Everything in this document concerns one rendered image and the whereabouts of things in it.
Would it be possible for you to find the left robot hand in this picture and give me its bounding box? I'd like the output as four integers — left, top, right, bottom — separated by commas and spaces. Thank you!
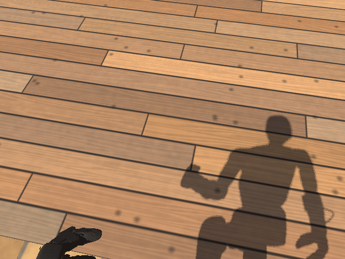
36, 226, 102, 259

